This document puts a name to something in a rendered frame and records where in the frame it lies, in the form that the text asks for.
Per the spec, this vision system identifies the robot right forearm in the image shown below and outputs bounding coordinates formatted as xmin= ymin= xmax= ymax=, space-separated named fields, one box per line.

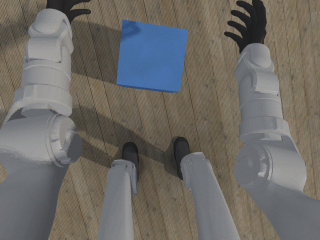
xmin=234 ymin=43 xmax=301 ymax=156

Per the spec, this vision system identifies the robot right foot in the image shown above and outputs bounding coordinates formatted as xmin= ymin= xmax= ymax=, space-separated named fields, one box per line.
xmin=173 ymin=137 xmax=190 ymax=180

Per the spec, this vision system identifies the carton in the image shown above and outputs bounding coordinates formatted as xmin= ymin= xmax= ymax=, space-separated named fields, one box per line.
xmin=116 ymin=19 xmax=188 ymax=93

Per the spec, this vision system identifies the robot right thigh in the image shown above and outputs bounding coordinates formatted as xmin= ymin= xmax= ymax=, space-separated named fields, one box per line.
xmin=182 ymin=157 xmax=241 ymax=240

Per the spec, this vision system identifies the left robot hand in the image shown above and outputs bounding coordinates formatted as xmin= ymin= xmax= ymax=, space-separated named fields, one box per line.
xmin=46 ymin=0 xmax=91 ymax=25

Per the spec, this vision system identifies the left robot upper arm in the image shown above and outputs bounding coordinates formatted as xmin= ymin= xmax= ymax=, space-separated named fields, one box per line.
xmin=0 ymin=113 xmax=82 ymax=240

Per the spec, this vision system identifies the right robot hand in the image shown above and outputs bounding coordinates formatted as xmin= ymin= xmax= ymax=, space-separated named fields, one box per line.
xmin=224 ymin=0 xmax=267 ymax=54

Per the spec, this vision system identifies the robot left forearm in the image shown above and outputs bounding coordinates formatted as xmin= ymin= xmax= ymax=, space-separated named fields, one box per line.
xmin=0 ymin=8 xmax=74 ymax=163

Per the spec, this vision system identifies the right robot upper arm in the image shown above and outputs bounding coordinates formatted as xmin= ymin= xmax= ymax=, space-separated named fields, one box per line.
xmin=232 ymin=142 xmax=320 ymax=240

